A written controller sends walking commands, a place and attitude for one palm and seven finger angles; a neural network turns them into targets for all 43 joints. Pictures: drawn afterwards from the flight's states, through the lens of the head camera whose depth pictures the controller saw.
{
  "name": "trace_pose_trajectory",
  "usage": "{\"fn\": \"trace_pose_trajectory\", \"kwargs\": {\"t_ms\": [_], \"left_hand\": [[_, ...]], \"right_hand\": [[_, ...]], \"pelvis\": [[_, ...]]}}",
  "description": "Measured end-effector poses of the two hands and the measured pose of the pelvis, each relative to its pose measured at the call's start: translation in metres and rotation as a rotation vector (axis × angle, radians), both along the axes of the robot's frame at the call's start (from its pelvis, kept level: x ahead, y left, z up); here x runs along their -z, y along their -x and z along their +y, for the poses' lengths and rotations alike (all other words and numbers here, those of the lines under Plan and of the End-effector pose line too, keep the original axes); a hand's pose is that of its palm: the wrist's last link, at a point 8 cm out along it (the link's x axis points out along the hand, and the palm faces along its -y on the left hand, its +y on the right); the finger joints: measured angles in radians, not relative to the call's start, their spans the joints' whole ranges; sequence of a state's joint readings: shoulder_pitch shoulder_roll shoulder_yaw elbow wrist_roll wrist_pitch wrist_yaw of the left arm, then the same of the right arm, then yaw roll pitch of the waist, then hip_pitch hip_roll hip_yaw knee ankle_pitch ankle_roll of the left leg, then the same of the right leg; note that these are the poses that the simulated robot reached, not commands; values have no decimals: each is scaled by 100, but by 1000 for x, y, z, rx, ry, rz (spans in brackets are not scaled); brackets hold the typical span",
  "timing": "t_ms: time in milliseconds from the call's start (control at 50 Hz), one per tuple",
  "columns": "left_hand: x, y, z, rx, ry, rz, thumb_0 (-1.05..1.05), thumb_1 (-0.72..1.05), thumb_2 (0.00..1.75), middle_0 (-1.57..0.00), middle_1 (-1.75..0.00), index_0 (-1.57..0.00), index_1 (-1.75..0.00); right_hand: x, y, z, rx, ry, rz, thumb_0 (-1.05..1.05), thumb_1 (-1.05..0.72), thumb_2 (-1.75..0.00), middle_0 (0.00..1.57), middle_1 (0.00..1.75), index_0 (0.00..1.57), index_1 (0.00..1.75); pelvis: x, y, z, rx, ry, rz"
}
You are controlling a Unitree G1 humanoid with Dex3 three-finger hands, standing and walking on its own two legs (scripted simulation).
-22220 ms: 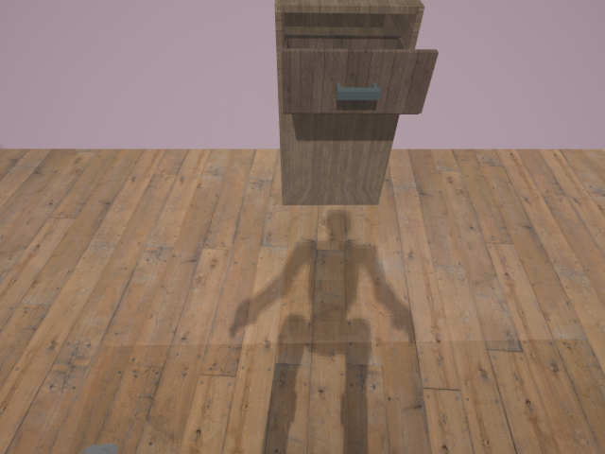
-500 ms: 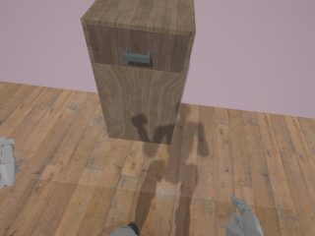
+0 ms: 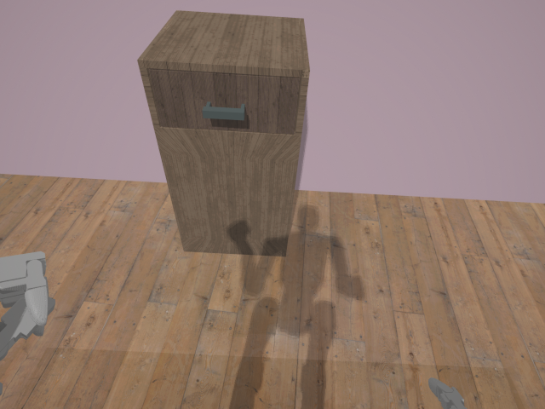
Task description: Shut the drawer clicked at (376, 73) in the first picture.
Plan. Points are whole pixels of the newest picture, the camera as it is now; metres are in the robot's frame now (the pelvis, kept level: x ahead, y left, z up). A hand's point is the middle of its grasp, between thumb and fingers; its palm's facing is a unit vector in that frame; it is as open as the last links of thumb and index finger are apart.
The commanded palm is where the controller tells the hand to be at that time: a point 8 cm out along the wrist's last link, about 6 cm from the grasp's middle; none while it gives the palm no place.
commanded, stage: stop stepping back and stand still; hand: left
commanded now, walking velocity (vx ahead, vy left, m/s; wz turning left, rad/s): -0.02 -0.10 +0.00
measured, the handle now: (224, 109) +0.89 +0.20 -0.02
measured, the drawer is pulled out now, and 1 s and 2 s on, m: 0.00 0.00 0.00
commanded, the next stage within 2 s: let the arm hang, fingers relaxed in 0.40 s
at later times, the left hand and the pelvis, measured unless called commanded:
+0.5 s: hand (30, 334) +0.15 +0.25 +0.16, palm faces +0.39 -0.81 -0.44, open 3.3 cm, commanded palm none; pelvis -0.03 +0.01 +0.01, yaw -1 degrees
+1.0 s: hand out of the picture -0.06 +0.23 -0.17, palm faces +0.04 -0.97 -0.25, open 4.5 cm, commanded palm none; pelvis -0.04 +0.01 +0.00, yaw +2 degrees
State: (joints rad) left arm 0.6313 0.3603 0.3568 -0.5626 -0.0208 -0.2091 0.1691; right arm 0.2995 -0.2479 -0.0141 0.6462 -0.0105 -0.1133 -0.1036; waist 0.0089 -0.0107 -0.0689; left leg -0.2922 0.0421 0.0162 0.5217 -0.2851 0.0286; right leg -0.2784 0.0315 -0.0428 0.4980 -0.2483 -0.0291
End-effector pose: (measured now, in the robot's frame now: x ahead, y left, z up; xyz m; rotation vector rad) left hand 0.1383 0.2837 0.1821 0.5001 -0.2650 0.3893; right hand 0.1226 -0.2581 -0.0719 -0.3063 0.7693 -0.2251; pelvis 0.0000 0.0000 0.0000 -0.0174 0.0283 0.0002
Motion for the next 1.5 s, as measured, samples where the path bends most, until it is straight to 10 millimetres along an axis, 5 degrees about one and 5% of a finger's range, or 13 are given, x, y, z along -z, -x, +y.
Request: {"fn": "trace_pose_trajectory", "kwargs": {"t_ms": [160, 500, 540, 600, 640, 720, 820, 960, 1080, 1260, 1500], "left_hand": [[0, 4, -4, 66, -38, 34, 2, 89, 90, -141, -160, -141, -160], [7, 27, 7, 5, 4, 75, 2, 89, 90, -141, -160, -141, -160], [33, 16, 12, 31, 10, 171, 1, 89, 90, -141, -160, -141, -160], [121, 3, 25, -3, 121, 523, 1, 90, 90, -138, -158, -138, -158], [182, 13, 25, -42, 208, 772, 1, 90, 90, -134, -155, -135, -154], [273, 63, 2, -72, 356, 1165, 1, 91, 90, -123, -144, -123, -143], [323, 137, -33, -107, 524, 1456, 2, 91, 90, -106, -126, -106, -126], [324, 199, -16, -267, 568, 1608, 2, 91, 90, -80, -97, -79, -99], [311, 209, -1, -339, 532, 1655, 1, 91, 90, -57, -71, -56, -72], [302, 160, -1, -310, 490, 1555, 1, 91, 90, -29, -40, -29, -40], [302, 88, -27, -183, 491, 1426, 1, 91, 90, -21, -31, -21, -31]], "right_hand": [[-1, 20, 18, 12, -61, -44, 2, -91, -90, 20, 30, 20, 30], [-2, 5, 38, -56, -91, -68, 2, -90, -90, 20, 30, 21, 30], [5, 2, 35, -96, -104, -49, 2, -90, -90, 20, 30, 21, 30], [26, 2, 26, -115, -110, 47, 1, -90, -90, 20, 30, 21, 30], [34, 9, 20, -100, -104, 97, 1, -90, -90, 20, 30, 21, 30], [40, 39, 8, -54, -76, 207, 1, -91, -90, 20, 30, 21, 30], [43, 92, -3, 3, -38, 411, 1, -91, -90, 20, 30, 20, 30], [50, 150, 3, 57, -54, 639, 1, -91, -90, 20, 30, 20, 30], [60, 161, 19, 73, -117, 681, 1, -91, -90, 20, 30, 20, 30], [70, 130, 31, 54, -177, 610, 1, -91, -90, 20, 30, 21, 30], [61, 89, 12, 54, -143, 512, 1, -91, -90, 20, 30, 20, 30]], "pelvis": [[-3, 19, 3, 9, -29, -43], [-6, 32, 10, 10, -8, -46], [-3, 34, 13, -13, -4, -34], [4, 40, 17, -28, -7, -27], [7, 43, 18, -29, -13, -31], [7, 46, 15, -27, -17, -46], [2, 46, 13, -31, -11, -48], [-3, 39, 10, -45, -4, -42], [-6, 32, 11, -40, -11, -45], [-8, 23, 8, -31, -19, -54], [-10, 12, 2, -22, -20, -55]]}}
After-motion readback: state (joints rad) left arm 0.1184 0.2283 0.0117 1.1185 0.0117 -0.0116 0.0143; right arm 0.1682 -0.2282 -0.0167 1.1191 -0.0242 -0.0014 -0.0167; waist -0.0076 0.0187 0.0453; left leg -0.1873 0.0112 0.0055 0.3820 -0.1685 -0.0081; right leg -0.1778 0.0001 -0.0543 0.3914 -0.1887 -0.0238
